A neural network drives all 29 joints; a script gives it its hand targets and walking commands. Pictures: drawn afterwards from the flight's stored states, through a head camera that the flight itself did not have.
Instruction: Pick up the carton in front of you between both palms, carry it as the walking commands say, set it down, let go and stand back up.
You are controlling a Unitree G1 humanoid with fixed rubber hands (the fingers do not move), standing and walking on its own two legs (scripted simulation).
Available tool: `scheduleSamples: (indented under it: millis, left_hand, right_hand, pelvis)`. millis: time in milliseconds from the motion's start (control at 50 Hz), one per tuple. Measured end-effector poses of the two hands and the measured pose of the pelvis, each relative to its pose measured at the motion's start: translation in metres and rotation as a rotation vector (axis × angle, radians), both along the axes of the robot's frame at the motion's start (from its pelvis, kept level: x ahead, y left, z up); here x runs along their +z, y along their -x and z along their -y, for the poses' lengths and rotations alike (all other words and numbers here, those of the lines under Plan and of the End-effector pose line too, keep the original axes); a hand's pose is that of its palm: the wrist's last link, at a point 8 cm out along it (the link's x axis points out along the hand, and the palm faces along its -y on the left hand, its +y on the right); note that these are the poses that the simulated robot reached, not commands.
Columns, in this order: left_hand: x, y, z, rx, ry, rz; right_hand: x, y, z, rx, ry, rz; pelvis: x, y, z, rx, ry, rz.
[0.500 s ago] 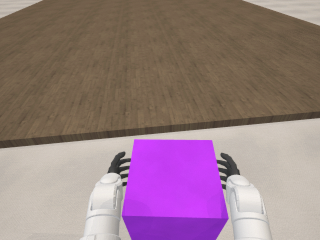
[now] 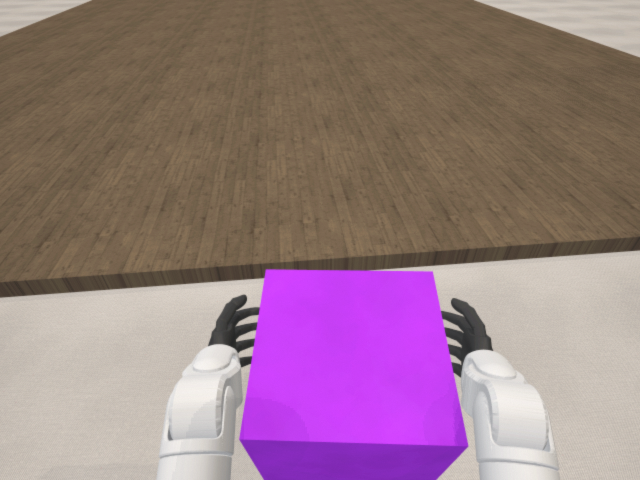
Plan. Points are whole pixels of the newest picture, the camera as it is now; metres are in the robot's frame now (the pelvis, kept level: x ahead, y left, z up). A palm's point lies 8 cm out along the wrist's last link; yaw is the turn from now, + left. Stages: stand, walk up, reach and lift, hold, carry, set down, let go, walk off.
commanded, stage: carry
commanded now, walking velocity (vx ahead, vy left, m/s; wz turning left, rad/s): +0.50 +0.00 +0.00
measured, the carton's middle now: (346, 387) +0.28 -0.01 +0.00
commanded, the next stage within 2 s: none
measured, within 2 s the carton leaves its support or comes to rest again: neither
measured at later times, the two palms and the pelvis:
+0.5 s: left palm (234, 241) +0.48 +0.17 +0.10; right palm (427, 253) +0.46 -0.13 +0.09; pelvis +0.24 +0.03 +0.01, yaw -3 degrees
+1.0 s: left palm (276, 163) +0.77 +0.13 +0.08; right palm (412, 161) +0.79 -0.16 +0.08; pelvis +0.56 -0.03 +0.01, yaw +2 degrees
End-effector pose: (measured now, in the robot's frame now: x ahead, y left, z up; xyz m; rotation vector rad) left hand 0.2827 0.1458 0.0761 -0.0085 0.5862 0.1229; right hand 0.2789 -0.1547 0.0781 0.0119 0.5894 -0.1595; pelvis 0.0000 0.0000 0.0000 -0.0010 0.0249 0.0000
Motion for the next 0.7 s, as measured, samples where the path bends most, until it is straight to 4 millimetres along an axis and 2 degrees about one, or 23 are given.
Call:
scheduleSamples:
  millis: [80,160,240,340,380,420,560,640,700]
  left_hand:
    - [0.012,-0.021,-0.008,0.021,0.020,0.025]
    - [0.019,-0.048,-0.002,0.018,0.026,0.010]
    - [0.014,-0.068,-0.002,0.031,0.046,-0.040]
    - [0.009,-0.096,-0.022,0.091,0.069,-0.069]
    - [0.008,-0.117,-0.030,0.095,0.072,-0.044]
    - [0.011,-0.142,-0.032,0.080,0.070,-0.050]
    - [0.028,-0.233,-0.015,-0.031,0.070,-0.080]
    - [0.027,-0.283,-0.007,-0.037,0.075,-0.059]
    - [0.018,-0.320,-0.002,-0.014,0.073,-0.056]
  right_hand:
    - [0.013,-0.024,-0.008,0.001,-0.011,0.025]
    - [0.013,-0.044,-0.002,-0.024,-0.034,0.011]
    - [0.012,-0.068,-0.003,-0.032,-0.036,-0.039]
    - [0.014,-0.112,-0.023,0.006,-0.039,-0.069]
    - [0.012,-0.133,-0.030,0.007,-0.045,-0.045]
    - [0.009,-0.150,-0.032,-0.012,-0.053,-0.050]
    - [0.023,-0.208,-0.017,-0.121,-0.071,-0.075]
    - [0.028,-0.259,-0.009,-0.125,-0.061,-0.055]
    - [0.020,-0.304,-0.003,-0.103,-0.063,-0.053]
  pelvis:
    - [-0.003,-0.029,-0.006,-0.034,-0.008,-0.036]
    - [-0.004,-0.062,-0.003,-0.026,0.021,-0.057]
    - [-0.001,-0.099,-0.001,0.017,0.009,-0.078]
    - [0.000,-0.149,-0.011,0.008,-0.024,-0.071]
    - [-0.008,-0.172,-0.019,-0.023,-0.031,-0.053]
    - [-0.007,-0.194,-0.025,-0.044,-0.025,-0.053]
    - [0.012,-0.271,-0.031,-0.047,0.018,-0.071]
    - [0.011,-0.322,-0.022,-0.036,0.028,-0.066]
    - [0.003,-0.366,-0.012,-0.030,0.027,-0.056]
